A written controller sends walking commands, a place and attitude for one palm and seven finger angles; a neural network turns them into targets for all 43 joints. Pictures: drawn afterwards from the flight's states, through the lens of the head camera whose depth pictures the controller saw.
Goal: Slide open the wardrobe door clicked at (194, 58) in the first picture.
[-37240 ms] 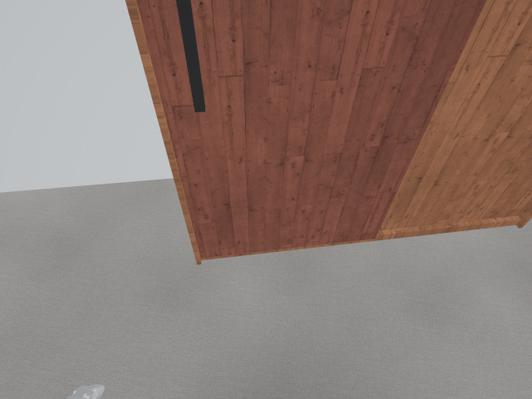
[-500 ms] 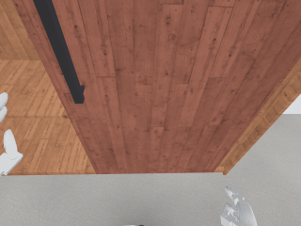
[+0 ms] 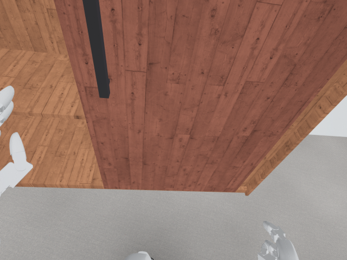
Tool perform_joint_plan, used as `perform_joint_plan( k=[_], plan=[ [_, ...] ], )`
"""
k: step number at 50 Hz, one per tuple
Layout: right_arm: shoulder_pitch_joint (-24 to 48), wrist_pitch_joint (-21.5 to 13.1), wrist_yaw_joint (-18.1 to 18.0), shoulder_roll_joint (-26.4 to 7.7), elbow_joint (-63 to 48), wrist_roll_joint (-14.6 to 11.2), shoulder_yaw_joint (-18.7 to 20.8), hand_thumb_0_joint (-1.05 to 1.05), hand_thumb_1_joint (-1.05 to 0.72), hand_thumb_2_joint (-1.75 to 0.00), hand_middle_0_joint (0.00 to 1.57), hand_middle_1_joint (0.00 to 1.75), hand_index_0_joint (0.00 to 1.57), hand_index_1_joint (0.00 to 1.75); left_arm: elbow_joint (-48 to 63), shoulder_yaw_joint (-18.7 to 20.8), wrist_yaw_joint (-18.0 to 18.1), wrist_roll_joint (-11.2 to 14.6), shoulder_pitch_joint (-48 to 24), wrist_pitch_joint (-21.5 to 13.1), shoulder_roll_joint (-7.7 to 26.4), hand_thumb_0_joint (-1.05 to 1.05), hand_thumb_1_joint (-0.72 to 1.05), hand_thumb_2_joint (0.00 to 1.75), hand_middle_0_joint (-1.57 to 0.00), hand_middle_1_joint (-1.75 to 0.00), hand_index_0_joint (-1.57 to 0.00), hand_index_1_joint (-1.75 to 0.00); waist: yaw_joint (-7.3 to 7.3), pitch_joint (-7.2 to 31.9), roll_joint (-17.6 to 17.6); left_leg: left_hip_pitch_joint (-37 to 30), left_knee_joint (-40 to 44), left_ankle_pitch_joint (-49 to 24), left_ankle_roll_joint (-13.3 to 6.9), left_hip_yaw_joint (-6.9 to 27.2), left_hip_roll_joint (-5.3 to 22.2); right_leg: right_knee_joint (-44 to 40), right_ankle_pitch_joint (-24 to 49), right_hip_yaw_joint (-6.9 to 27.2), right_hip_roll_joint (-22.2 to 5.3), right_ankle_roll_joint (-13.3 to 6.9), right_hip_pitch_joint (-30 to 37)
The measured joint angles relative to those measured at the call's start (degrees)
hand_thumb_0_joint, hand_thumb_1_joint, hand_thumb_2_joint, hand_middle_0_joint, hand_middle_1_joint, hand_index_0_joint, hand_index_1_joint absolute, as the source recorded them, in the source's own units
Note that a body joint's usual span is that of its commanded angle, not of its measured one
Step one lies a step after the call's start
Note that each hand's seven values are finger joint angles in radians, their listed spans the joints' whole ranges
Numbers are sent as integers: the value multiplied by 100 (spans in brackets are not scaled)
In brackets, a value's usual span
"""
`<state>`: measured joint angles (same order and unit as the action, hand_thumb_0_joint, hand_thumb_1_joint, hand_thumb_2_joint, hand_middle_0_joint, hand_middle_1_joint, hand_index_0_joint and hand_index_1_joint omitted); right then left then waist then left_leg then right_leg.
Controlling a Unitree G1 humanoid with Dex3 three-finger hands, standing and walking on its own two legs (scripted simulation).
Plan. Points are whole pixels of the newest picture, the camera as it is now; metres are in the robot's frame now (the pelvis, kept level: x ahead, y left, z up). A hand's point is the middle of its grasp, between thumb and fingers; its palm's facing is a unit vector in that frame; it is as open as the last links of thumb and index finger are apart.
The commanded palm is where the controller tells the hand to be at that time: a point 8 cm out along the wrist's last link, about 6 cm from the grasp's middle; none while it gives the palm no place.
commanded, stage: step back with the hand held close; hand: left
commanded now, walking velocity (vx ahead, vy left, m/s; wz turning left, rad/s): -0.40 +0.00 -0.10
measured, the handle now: (98, 36) +0.55 +0.24 +0.22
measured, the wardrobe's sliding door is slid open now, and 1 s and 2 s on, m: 0.67 0.67 0.67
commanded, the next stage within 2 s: stop stepping back and stand still in 0.18 s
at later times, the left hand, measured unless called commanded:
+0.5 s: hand out of the picture +0.15 +0.29 +0.17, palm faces +0.19 -0.92 -0.34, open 7.4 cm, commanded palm +0.06 +0.35 +0.19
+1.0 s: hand out of the picture -0.02 +0.42 +0.21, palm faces +0.34 -0.82 -0.46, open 7.4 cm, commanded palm -0.06 +0.46 +0.19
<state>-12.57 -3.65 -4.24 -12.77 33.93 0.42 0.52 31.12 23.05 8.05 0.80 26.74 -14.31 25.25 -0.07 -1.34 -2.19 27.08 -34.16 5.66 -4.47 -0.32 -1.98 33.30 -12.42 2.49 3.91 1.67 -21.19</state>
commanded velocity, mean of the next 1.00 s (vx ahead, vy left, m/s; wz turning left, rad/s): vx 0.10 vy -0.11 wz -0.01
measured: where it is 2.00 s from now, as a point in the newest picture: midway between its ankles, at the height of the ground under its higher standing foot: outside the picture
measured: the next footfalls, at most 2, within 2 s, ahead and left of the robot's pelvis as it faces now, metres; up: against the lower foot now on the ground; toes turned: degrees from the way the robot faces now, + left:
right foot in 0.30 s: -0.17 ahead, -0.14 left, +0.00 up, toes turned -11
right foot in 0.52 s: -0.12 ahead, -0.05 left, +0.00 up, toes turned -9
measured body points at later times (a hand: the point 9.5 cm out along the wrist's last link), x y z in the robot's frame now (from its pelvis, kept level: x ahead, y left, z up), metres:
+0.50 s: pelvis -0.12 +0.07 +0.00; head -0.12 +0.13 +0.44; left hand +0.13 +0.34 +0.19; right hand -0.01 -0.18 -0.06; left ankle +0.09 +0.05 -0.71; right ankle -0.18 -0.04 -0.71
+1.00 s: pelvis -0.23 +0.18 +0.00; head -0.25 +0.21 +0.45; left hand -0.05 +0.46 +0.23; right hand -0.08 -0.04 -0.08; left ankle -0.18 +0.29 -0.64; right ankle -0.28 +0.12 -0.72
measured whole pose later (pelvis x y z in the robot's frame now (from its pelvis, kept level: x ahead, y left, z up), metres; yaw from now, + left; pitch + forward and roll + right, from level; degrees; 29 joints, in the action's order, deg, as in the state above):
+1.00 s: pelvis -0.23 +0.18 +0.00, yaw -7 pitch +0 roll -2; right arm -12.4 -3.4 -1.7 -7.9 36.8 0.6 -1.6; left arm 36.5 25.2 6.7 3.1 30.2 -9.6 29.3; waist -2.9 3.6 -2.1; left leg 38.4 -71.0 23.4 1.5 -0.3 2.1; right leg 32.3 -21.7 -4.8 4.6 -7.2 -11.6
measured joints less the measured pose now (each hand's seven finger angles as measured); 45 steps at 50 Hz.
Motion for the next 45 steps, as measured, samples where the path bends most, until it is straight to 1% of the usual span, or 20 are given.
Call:
perform_joint_plan(
  k=[2, 6, 11, 14, 15, 16, 18, 21, 22, 24, 25, 26, 28, 30, 32, 34, 35, 37, 40, 45],
  plan=[
    [35, -92, -12, 54, 72, 34, 55, 1, -90, -89, 21, 30, 20, 30, -92, 151, -65, -46, -81, -34, 57, 1, 89, 90, -21, -30, -21, -30, 29, -79, 87, -3, 77, -17, -241, 16, 62, 1194, -526, 132, 225, -29, -189],
    [-84, -298, 117, 233, 197, 73, 76, 1, -90, -89, 20, 30, 20, 30, -63, 362, -74, 81, 53, -26, 111, 1, 89, 90, -21, -30, -21, -30, -43, 140, 213, -88, 791, -400, -214, 16, 269, 2080, -1270, -46, 383, -142, 188],
    [-119, -442, 238, 389, 327, 123, -44, 1, -90, -89, 21, 30, 20, 30, -12, 130, -34, 273, 227, -13, -51, 1, 89, 90, -21, -30, -21, -30, -196, 581, 282, -219, 1950, -1070, 137, -171, 433, 229, -1775, -437, 219, -416, 1369],
    [98, -423, 261, 463, 270, 151, -155, 1, -90, -89, 21, 30, 21, 30, -24, 141, -35, 318, 119, -49, 98, 1, 89, 90, -20, -30, -21, -30, -354, 583, -5, 183, 1477, -758, 512, -447, 274, -1283, -1044, -291, -231, -746, 1873],
    [239, -431, 254, 455, 244, 162, -203, 1, -90, -89, 21, 30, 21, 30, 11, 206, -30, 323, 79, -96, 165, 1, 90, 90, -20, -30, -21, -30, -455, 499, -130, 472, 849, -265, 609, -512, 194, -1479, -599, -162, -494, -660, 1848],
    [346, -441, 230, 376, 308, 177, -220, 1, -90, -89, 21, 30, 21, 30, -35, 123, -62, 296, -24, -131, 91, 1, 90, 90, -20, -30, -21, -30, -445, 387, 63, 625, 223, 223, 666, -383, 257, -1284, -555, -125, -428, -275, 1813],
    [320, -439, 171, 334, 438, 92, -216, 1, -90, -89, 21, 30, 21, 30, -138, -77, -165, 286, -251, -71, 72, 1, 89, 90, -20, -30, -21, -30, -248, 319, 225, 543, -268, 550, 627, -149, 162, -701, -912, -136, -365, 147, 1768],
    [224, -375, 114, 359, 418, -23, -154, 1, -90, -89, 21, 30, 21, 30, -288, -81, -285, 371, -519, 209, 135, 1, 89, 90, -21, -30, -21, -30, 108, 233, 159, 408, -49, -446, 156, -54, -14, 430, -1799, -88, -269, -112, 1362],
    [213, -345, 121, 386, 405, -14, -111, 1, -90, -89, 21, 30, 21, 30, -352, -49, -304, 394, -596, 327, 140, 1, 89, 90, -21, -30, -21, -30, 220, 147, 126, 322, 148, -570, 191, -21, -72, 798, -2030, -65, -140, -216, 1191],
    [95, -306, 197, 421, 322, 32, -4, 1, -90, -89, 21, 30, 21, 30, -373, 39, -333, 453, -527, 521, 180, 1, 89, 90, -21, -30, -21, -30, 405, 20, 105, 89, 775, -732, 714, 40, -146, 935, -2309, -291, 147, -410, 1047],
    [-38, -301, 254, 408, 208, 21, 40, 1, -90, -89, 21, 30, 20, 30, -265, 108, -327, 456, -315, 548, 276, 1, 89, 90, -21, -30, -21, -30, 482, 2, 70, 172, 714, -222, 1040, 1, -212, 505, -2388, -502, 204, -614, 1142],
    [-145, -293, 329, 386, 108, -57, 67, 1, -90, -89, 21, 30, 20, 30, -19, 240, -304, 446, 17, 516, 409, 1, 89, 90, -21, -30, -21, -30, 457, -22, -87, 608, -362, 687, 1157, -41, -370, 206, -1996, -475, 110, -827, 1102],
    [-298, -195, 385, 278, 133, -108, 85, 1, -90, -89, 21, 30, 20, 30, 614, 502, -328, 506, 724, 485, 421, 1, 89, 90, -21, -30, -21, -30, 245, -36, -270, 1374, -3265, 1445, 843, 106, -435, 386, -915, -407, -129, -709, 823],
    [-481, -61, 343, 257, 375, -9, 57, 1, -90, -89, 21, 30, 20, 30, 879, 593, -360, 404, 977, 363, 352, 1, 89, 90, -21, -30, -21, -30, 3, 132, -419, 1260, -4006, 1624, 638, 115, -55, 374, -913, -446, -334, -499, 750],
    [-649, -41, 260, 195, 543, 50, 38, 1, -90, -89, 21, 30, 20, 30, 716, 500, -249, 244, 706, 221, 181, 1, 89, 90, -21, -30, -22, -30, -208, 318, -462, 610, -3042, 1874, 483, 61, 389, 334, -1147, -645, -620, -445, 666],
    [-750, -161, 150, -34, 520, 49, 62, 1, -90, -89, 21, 30, 20, 30, 350, 326, -51, 171, 90, 210, -93, 1, 89, 90, -21, -30, -22, -30, -233, 420, -199, -229, -1396, 2112, 395, 165, 664, 782, -1737, -821, -759, -433, 392],
    [-703, -238, 99, -156, 464, 31, 112, 1, -90, -90, 21, 30, 20, 30, 143, 268, 45, 149, -325, 246, -204, 1, 89, 90, -21, -30, -21, -30, -154, 376, 25, -271, -958, 1927, 344, 367, 707, 1384, -1989, -764, -690, -381, 92],
    [-327, -229, 91, 35, 607, 27, 166, 1, -90, -90, 20, 30, 20, 30, -352, 345, 97, 104, -1064, 345, -152, 1, 89, 90, -21, -30, -21, -30, -80, 24, -85, -95, -1195, 1311, 353, 333, 513, 2770, -1913, -292, -505, -299, -380],
    [-90, -186, 321, 492, 565, 50, 56, 1, -90, -90, 20, 30, 20, 30, -381, 383, 15, 189, -1069, 668, -91, 1, 90, 90, -20, -30, -20, -30, 135, -92, -215, -295, -608, 753, 523, 306, 438, 3539, -1477, -338, -82, -292, -595],
    [-342, -91, 428, 838, 111, 128, -199, 1, -90, -89, 21, 30, 20, 30, 466, -83, -136, 211, 403, 669, 29, 1, 90, 90, -20, -30, -20, -30, 247, 336, 30, -418, 364, 1257, 637, 77, 593, 1201, -1888, -1128, 404, -622, 647]
  ],
)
